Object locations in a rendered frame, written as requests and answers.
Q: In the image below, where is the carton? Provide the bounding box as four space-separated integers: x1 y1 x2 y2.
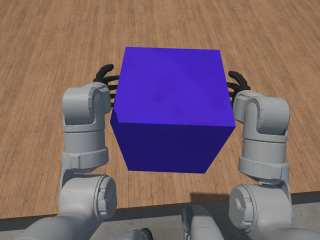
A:
110 47 236 174

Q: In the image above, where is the robot right thigh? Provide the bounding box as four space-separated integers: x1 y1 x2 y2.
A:
181 204 225 240

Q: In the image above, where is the right robot hand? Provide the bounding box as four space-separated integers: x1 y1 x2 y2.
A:
226 71 251 109

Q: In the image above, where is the left robot hand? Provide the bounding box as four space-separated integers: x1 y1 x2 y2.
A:
93 64 120 108

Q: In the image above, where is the right robot forearm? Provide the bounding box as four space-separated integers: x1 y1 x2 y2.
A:
232 90 293 222

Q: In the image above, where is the robot thigh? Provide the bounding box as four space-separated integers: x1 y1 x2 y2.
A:
114 230 148 240
181 204 225 240

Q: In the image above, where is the robot left upper arm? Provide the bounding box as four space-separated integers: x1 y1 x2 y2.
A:
12 174 118 240

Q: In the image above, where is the robot right upper arm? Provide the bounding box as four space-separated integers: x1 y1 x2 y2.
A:
228 184 320 240

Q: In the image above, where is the left robot forearm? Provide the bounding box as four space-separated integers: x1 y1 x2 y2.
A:
58 82 112 210

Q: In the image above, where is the robot left thigh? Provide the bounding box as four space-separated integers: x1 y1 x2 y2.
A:
114 230 148 240

